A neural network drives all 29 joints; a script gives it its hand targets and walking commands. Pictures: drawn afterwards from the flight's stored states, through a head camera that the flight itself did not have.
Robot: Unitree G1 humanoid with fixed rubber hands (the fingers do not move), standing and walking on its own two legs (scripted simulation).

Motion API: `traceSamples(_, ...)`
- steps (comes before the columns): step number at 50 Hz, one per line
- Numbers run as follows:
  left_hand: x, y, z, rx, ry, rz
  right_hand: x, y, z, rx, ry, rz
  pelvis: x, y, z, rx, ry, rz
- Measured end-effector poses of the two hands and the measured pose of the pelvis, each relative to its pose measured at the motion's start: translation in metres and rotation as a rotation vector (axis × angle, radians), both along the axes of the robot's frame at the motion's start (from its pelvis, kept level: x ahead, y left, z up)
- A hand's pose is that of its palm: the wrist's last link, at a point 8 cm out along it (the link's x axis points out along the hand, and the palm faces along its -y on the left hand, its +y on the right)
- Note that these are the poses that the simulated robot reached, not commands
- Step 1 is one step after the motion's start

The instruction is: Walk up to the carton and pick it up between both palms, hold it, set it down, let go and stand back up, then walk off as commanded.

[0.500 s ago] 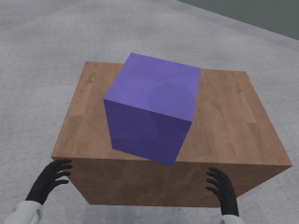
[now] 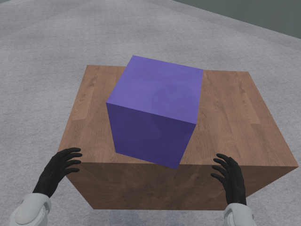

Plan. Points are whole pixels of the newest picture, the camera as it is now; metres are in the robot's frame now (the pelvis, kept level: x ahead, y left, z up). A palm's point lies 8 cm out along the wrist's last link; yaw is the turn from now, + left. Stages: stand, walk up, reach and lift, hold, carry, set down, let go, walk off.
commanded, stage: reach and lift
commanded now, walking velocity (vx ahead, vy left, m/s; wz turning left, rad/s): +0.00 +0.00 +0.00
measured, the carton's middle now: (155, 114) +0.42 +0.00 +0.03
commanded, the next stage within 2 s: none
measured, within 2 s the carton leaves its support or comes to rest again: neither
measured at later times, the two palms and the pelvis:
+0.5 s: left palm (57, 140) +0.28 +0.23 +0.09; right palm (237, 161) +0.25 -0.19 +0.08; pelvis +0.01 +0.00 +0.00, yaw +0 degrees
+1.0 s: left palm (73, 103) +0.36 +0.20 +0.14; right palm (251, 130) +0.30 -0.21 +0.14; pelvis -0.01 +0.00 +0.00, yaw +0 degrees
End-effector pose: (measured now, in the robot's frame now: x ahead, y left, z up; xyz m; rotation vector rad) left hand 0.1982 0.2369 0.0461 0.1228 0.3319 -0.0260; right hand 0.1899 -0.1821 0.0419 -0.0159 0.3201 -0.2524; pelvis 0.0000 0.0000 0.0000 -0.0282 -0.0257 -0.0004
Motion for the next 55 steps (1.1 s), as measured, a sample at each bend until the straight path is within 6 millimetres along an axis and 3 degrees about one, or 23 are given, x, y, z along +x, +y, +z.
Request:
traceSamples(5,0.021,-0.004,0.009,-0.033,-0.018,0.001,0.009,-0.003,0.0,-0.002,0.047,-0.008,0.005,0.0,0.0,0.0,0.006,0.0)
traceSamples(14,0.065,-0.01,0.032,-0.034,-0.062,-0.035,0.037,-0.008,0.023,0.0,-0.033,-0.04,0.014,0.002,0.0,-0.003,0.02,0.0)
traceSamples(22,0.081,-0.002,0.04,-0.033,-0.041,-0.011,0.055,-0.005,0.032,0.036,-0.058,-0.036,0.016,0.002,0.0,-0.003,0.024,0.0)
traceSamples(35,0.106,-0.021,0.077,-0.041,-0.103,-0.062,0.071,-0.016,0.067,0.031,-0.142,-0.031,0.001,-0.002,0.001,0.002,0.005,0.001)
traceSamples(44,0.134,-0.022,0.077,-0.079,-0.026,-0.031,0.089,-0.022,0.089,0.04,-0.161,-0.038,-0.01,-0.005,0.001,0.006,-0.011,0.001)
traceSamples(55,0.181,-0.041,0.105,-0.098,-0.07,-0.064,0.125,-0.026,0.098,0.064,-0.15,-0.049,-0.005,-0.005,0.001,0.006,-0.001,0.001)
